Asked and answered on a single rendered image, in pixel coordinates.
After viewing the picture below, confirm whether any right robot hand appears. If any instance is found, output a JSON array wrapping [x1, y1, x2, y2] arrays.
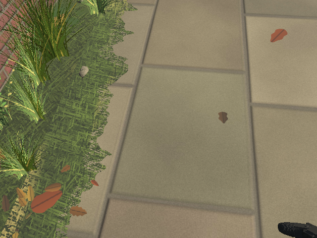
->
[[277, 222, 317, 238]]

